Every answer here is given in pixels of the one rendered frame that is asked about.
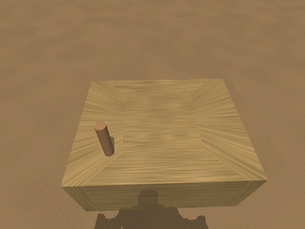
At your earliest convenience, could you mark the can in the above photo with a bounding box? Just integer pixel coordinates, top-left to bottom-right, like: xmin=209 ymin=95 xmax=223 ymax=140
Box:
xmin=94 ymin=121 xmax=114 ymax=156

